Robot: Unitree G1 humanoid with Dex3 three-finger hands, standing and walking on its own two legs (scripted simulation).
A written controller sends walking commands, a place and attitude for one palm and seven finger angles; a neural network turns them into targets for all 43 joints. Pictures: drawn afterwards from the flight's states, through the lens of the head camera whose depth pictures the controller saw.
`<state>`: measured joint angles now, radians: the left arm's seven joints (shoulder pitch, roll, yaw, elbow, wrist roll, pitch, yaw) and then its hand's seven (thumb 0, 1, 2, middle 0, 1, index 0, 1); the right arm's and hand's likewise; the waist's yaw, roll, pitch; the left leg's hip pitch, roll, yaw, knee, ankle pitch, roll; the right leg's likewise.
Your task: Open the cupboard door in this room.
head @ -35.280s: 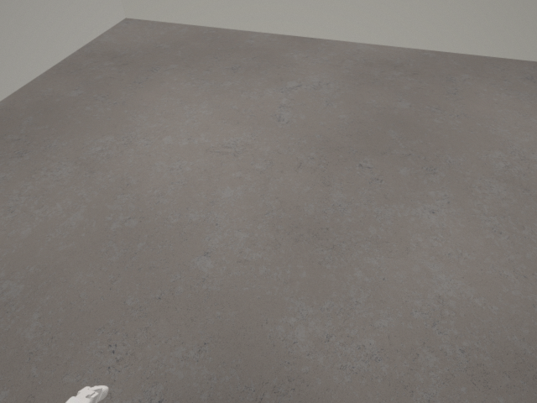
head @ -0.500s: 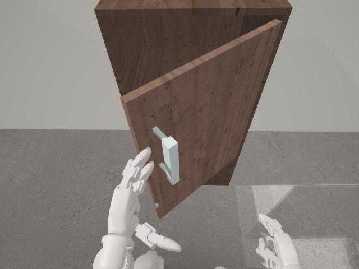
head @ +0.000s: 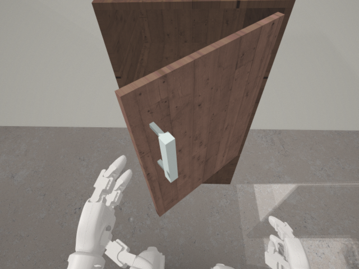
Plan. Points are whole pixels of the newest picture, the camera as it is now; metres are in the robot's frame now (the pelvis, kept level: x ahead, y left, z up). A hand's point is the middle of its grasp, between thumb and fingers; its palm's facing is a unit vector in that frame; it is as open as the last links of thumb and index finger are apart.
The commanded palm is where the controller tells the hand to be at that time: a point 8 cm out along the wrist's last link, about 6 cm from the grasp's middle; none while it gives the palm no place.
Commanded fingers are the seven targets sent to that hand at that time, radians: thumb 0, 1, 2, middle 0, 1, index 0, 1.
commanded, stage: draw the hand back to the body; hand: left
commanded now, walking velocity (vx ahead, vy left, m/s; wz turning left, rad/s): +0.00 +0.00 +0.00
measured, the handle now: (163, 153) +0.35 +0.06 +0.08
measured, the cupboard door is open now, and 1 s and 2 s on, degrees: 41 41 41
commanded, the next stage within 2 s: step back with the hand held close in 1.52 s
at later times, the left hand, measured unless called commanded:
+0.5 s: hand (77, 212) +0.20 +0.17 +0.14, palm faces +0.03 -0.99 -0.16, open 16.0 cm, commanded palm +0.17 +0.23 +0.16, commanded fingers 0.00 -0.19 0.44 -0.16 -0.30 -0.16 -0.30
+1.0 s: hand out of the picture +0.22 +0.26 +0.21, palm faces +0.33 -0.85 -0.41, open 10.8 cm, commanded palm +0.17 +0.31 +0.24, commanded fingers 0.00 0.69 0.81 -0.19 -0.30 -0.19 -0.30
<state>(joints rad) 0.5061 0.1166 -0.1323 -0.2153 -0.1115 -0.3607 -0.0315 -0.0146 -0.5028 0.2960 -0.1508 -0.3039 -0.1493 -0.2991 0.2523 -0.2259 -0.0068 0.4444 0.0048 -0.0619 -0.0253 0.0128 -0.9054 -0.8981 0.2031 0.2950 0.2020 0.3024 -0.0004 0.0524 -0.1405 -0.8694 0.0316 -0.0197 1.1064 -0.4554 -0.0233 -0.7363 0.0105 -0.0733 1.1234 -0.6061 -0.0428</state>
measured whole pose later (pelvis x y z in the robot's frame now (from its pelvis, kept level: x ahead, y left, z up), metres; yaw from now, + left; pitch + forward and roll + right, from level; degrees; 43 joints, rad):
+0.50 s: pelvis +0.01 +0.01 +0.04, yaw +0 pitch +6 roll -1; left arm 0.57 0.24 0.03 -0.39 -0.16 -0.17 -0.07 -0.01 -0.44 0.32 -0.16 -0.30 -0.15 -0.30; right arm 0.26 -0.23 0.02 0.46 0.04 -0.10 -0.08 0.01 -0.90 -0.90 0.20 0.30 0.20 0.30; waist 0.03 0.06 -0.12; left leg -0.62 0.03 -0.01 0.92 -0.40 -0.01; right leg -0.48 0.01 -0.06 0.90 -0.52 -0.02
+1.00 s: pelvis +0.03 +0.03 +0.08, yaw -2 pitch -1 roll +0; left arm 0.54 0.34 0.23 -0.42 -0.04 -0.07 0.13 0.00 0.35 0.66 -0.19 -0.30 -0.19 -0.30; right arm 0.21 -0.22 0.04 0.59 0.01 -0.09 -0.10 0.01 -0.90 -0.90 0.21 0.30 0.20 0.30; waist 0.05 0.06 -0.02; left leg -0.25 0.00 0.04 0.53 -0.26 0.02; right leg -0.12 -0.01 -0.02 0.48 -0.34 0.01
